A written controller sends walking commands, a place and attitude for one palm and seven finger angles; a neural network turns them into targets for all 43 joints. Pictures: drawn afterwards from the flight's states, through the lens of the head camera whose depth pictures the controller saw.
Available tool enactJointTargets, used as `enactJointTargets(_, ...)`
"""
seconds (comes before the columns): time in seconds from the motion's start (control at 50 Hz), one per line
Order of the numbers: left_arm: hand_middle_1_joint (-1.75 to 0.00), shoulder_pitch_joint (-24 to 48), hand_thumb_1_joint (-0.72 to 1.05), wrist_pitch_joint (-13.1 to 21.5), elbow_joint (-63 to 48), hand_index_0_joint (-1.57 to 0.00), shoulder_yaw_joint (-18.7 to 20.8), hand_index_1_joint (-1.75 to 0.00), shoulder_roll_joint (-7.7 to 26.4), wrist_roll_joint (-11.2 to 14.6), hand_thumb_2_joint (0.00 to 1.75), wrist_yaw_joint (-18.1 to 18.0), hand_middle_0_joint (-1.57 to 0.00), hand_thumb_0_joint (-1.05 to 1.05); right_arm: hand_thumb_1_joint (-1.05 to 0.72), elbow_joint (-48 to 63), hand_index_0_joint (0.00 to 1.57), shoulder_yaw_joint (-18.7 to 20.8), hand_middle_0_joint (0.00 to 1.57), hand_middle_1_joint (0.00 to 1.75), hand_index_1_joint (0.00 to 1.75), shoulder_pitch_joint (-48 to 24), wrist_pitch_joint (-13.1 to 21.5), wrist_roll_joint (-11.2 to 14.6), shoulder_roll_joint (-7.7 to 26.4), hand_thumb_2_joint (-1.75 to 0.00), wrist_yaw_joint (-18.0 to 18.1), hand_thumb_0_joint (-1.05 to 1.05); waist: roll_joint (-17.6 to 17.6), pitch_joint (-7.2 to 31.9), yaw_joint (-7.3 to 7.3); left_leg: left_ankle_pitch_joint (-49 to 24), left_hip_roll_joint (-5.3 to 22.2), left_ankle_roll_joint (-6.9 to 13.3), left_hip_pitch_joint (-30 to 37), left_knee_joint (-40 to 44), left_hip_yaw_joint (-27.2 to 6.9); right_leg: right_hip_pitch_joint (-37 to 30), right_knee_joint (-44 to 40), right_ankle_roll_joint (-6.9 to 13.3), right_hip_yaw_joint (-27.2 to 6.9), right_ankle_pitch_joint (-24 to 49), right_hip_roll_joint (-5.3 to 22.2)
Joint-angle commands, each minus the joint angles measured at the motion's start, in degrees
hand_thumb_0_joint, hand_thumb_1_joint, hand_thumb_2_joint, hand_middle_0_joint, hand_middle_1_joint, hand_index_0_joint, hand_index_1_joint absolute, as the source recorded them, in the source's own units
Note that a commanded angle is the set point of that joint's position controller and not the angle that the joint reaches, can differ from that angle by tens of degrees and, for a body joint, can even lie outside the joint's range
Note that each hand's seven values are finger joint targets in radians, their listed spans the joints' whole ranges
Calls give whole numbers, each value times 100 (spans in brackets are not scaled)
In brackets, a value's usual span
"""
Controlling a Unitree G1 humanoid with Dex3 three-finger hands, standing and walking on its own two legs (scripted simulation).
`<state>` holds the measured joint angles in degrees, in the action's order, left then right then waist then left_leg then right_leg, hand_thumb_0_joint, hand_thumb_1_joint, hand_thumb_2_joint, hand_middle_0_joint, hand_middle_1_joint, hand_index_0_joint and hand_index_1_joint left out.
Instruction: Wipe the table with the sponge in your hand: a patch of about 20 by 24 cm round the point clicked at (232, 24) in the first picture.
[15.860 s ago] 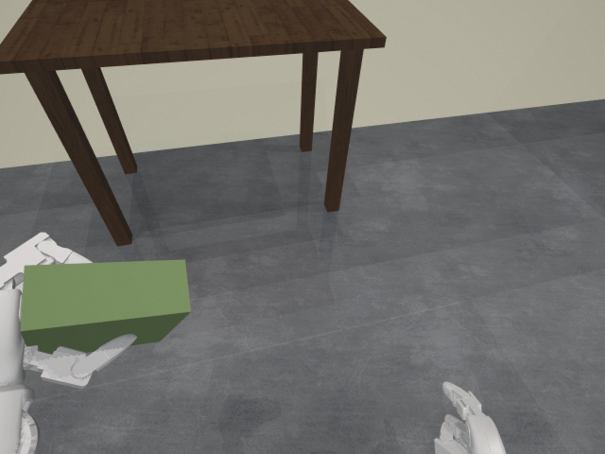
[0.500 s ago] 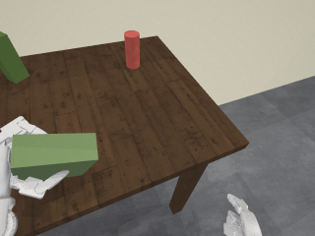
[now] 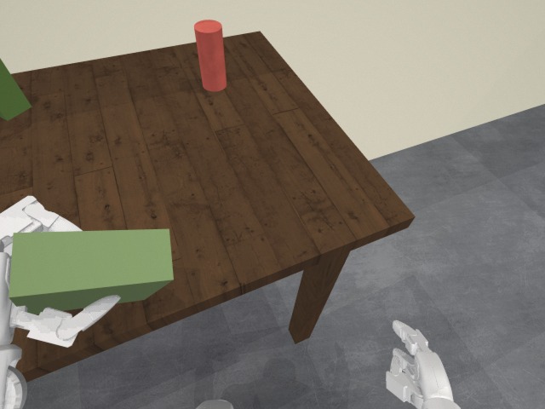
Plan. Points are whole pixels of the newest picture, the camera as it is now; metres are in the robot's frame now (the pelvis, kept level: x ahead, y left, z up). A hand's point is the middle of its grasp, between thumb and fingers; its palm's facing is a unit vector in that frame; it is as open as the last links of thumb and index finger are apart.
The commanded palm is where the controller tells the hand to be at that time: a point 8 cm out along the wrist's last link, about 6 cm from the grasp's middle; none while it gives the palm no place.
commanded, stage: come to a stop and stand still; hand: left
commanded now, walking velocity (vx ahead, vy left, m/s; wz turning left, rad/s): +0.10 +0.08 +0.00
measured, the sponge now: (116, 272) +0.23 +0.20 +0.13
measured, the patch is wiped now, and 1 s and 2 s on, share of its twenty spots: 0.00 0.00 0.00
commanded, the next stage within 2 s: look again from close up in 0.82 s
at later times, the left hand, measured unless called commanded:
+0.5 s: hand (62, 241) +0.25 +0.26 +0.15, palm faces +0.24 -0.89 -0.39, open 9.5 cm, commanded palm +0.20 +0.32 +0.18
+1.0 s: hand (44, 223) +0.27 +0.28 +0.16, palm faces +0.36 -0.85 -0.38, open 9.5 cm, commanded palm +0.20 +0.31 +0.18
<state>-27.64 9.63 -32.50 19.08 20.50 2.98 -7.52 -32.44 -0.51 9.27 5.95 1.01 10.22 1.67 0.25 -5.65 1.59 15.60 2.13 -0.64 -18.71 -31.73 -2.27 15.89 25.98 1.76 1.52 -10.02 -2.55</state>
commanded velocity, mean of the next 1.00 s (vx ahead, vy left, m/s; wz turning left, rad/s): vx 0.00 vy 0.00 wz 0.00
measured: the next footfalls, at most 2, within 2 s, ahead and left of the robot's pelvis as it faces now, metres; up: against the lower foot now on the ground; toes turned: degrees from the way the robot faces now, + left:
left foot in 1.94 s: +0.01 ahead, +0.10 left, +0.00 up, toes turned -1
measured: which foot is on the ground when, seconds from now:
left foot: down 0.00-1.00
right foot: down 0.00-1.00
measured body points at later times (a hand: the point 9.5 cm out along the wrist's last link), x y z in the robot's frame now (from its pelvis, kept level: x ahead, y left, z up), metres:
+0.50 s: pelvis +0.03 +0.04 +0.00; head +0.05 +0.07 +0.45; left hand +0.23 +0.31 +0.17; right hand +0.19 -0.18 -0.07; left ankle +0.04 +0.13 -0.74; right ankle +0.04 -0.10 -0.74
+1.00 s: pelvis +0.04 +0.03 +0.01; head +0.08 +0.06 +0.45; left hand +0.24 +0.32 +0.18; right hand +0.24 -0.18 -0.06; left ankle +0.04 +0.13 -0.74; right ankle +0.04 -0.10 -0.74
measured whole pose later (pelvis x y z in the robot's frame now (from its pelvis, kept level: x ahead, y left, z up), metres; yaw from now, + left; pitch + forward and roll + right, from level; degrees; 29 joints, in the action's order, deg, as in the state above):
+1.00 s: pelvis +0.04 +0.03 +0.01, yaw -1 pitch -1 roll -1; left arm -24.1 11.8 -29.3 20.6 22.0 1.7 -6.3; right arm -32.3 -0.9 8.5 6.7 0.6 10.4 1.1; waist 2.6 -5.0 1.5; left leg 14.5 -1.3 1.7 -11.8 -26.9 -1.7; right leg 10.0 22.0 -1.2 -0.3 -11.5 -0.1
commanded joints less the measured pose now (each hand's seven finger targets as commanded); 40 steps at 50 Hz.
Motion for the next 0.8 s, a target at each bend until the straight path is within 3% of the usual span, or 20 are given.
enactJointTargets(0.0,-160,537,10,243,-1430,-120,776,-160,1055,31,130,-269,-120,0,-90,727,20,263,20,30,30,-317,233,-45,731,-90,136,0,258,1117,-160,352,-232,95,952,-459,52,482,-1384,377,-1300,-1869,1366)
enactJointTargets(0.02,-160,446,10,234,-1358,-120,841,-160,1132,9,130,-319,-120,0,-90,652,20,252,20,30,30,-434,254,-36,766,-90,164,0,40,1070,-181,267,-194,128,1024,-220,-32,511,-1246,320,-1191,-1686,1242)
enactJointTargets(0.06,-160,378,10,195,-1129,-120,817,-160,1025,21,130,-314,-120,0,-90,698,20,278,20,30,30,-347,236,-24,788,-90,170,0,105,1043,-125,-45,-73,176,751,464,-201,-88,-836,147,-860,-1185,906)
enactJointTargets(0.12,-160,152,10,191,-737,-120,845,-160,1023,19,130,-280,-120,0,-90,689,20,295,20,30,30,-403,245,26,824,-90,192,0,-276,670,-110,547,178,269,281,1044,-505,-228,-783,-34,-668,-1382,621)
enactJointTargets(0.14,-160,233,10,190,-690,-120,644,-160,810,-6,130,-242,-120,0,-90,685,20,248,20,30,30,-320,211,13,783,-90,176,0,-457,575,-120,787,203,317,-50,1249,-603,-495,-676,-85,-498,-1318,525)
enactJointTargets(0.16,-160,6103,10,958,-1976,-120,3967,-160,5618,-791,130,-126,-120,0,-90,584,20,251,20,30,30,375,601,-253,1021,-90,215,0,292,-62,206,-693,58,305,-360,166,13,261,-1078,-289,-1052,-182,759)
enactJointTargets(0.18,-160,3012,10,795,1175,-120,1526,-160,2057,-267,130,130,-120,0,-90,398,20,-32,20,30,30,19,638,-8,288,-90,169,0,478,1181,-75,-592,-403,229,373,123,103,-129,-827,137,-942,-223,1122)
enactJointTargets(0.2,-160,1510,10,836,1044,-120,1430,-160,1787,-110,130,107,-120,0,-90,546,20,224,20,30,30,70,701,-34,657,-90,131,0,241,755,225,-538,-251,105,433,152,47,-148,-1138,176,-1576,158,1071)
enactJointTargets(0.22,-160,1084,10,730,1401,-120,423,-160,623,20,130,161,-120,0,-90,528,20,242,20,30,30,49,713,87,709,-90,14,0,-456,998,55,-579,-183,94,798,336,115,-416,-743,310,-1294,338,1076)
enactJointTargets(0.24,-160,1421,10,798,692,-120,438,-160,887,-24,130,166,-120,0,-90,572,20,328,20,30,30,153,679,38,909,-90,-38,0,-713,1178,31,-587,-171,103,783,551,70,-502,-601,218,-1079,147,932)
enactJointTargets(0.32,-160,601,10,870,-231,-120,102,-160,591,2,130,173,-120,0,-90,710,20,245,20,30,30,-359,764,89,841,-90,-233,0,-789,1003,123,-174,321,279,165,1538,-330,-1008,106,-115,-266,-201,358)
enactJointTargets(0.38,-160,737,10,901,-643,-120,773,-160,1195,-98,130,86,-120,0,-90,799,20,287,20,30,30,-294,689,21,889,-90,-179,0,97,999,125,97,349,301,-370,1566,-452,-1415,96,-167,-184,-45,346)
enactJointTargets(0.4,-160,773,10,926,-693,-120,1004,-160,1355,-94,130,69,-120,0,-90,817,20,294,20,30,30,-298,681,2,874,-90,-153,0,209,1042,109,11,284,280,-295,1477,-393,-1419,14,-167,-198,62,369)
enactJointTargets(0.42,-160,890,10,948,-909,-120,1427,-160,1770,-97,130,6,-120,0,-90,794,20,277,20,30,30,-419,664,2,889,-90,-136,0,-41,1191,90,-43,275,272,-76,1498,-308,-1393,133,-188,-160,108,301)
enactJointTargets(0.44,-160,948,10,991,-829,-120,1330,-160,1513,-71,130,21,-120,0,-90,822,20,279,20,30,30,-357,633,-27,814,-90,-86,0,-94,1224,39,-186,277,284,-150,1437,-444,-1462,124,-165,-87,204,378)
enactJointTargets(0.52,-160,1191,10,1019,-861,-120,1265,-160,1440,-29,130,58,-120,0,-90,766,20,232,20,30,30,-395,656,-38,761,-90,-70,0,-891,1261,-1,-991,167,196,348,1131,-178,-1274,72,-107,-205,727,366)
enactJointTargets(0.56,-160,1213,10,1007,-767,-120,932,-160,1096,-45,130,100,-120,0,-90,684,20,261,20,30,30,-187,643,-50,777,-90,-85,0,-1004,1261,-31,-1537,172,119,493,1001,-219,-1209,3,-78,-165,889,386)
enactJointTargets(0.64,-160,935,10,826,-560,-120,361,-160,603,-103,130,147,-120,0,-90,614,20,265,20,30,30,-154,606,-49,804,-90,-180,0,-756,1286,-51,-2472,209,-5,879,817,-164,-975,-94,-116,-115,1141,346)
enactJointTargets(0.7,-160,935,10,693,-483,-120,363,-160,660,-128,130,123,-120,0,-90,668,20,285,20,30,30,-228,488,-36,838,-90,-180,0,-245,1238,-29,-2162,150,-3,689,840,-143,-1141,-234,-121,-202,1311,374)
enactJointTargets(0.78,-160,952,10,641,-708,-120,707,-160,955,-106,130,52,-120,0,-90,770,20,275,20,30,30,-402,352,-37,810,-90,-83,0,-197,1303,-26,-1997,91,33,690,883,-124,-1330,-311,-107,-243,1469,427)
